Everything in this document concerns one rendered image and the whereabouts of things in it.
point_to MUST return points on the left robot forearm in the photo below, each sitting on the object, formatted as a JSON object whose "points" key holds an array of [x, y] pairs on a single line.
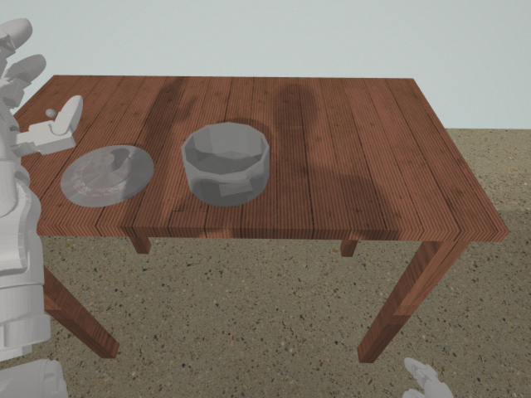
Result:
{"points": [[22, 318]]}

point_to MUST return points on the lid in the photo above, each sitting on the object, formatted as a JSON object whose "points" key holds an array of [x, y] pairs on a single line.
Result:
{"points": [[84, 187]]}

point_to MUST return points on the knob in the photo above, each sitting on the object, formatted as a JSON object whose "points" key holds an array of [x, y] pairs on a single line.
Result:
{"points": [[103, 163]]}

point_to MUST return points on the table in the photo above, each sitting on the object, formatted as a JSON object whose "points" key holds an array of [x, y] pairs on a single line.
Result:
{"points": [[350, 159]]}

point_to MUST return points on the robot left upper arm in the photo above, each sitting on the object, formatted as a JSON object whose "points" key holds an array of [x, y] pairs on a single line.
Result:
{"points": [[38, 379]]}

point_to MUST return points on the right robot hand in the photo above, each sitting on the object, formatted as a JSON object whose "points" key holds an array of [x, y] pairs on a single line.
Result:
{"points": [[427, 378]]}

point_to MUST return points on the pot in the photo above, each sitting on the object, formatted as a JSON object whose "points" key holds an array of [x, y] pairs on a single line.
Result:
{"points": [[226, 164]]}

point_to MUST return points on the left robot hand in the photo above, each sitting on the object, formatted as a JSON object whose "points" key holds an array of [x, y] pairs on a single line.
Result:
{"points": [[46, 137]]}

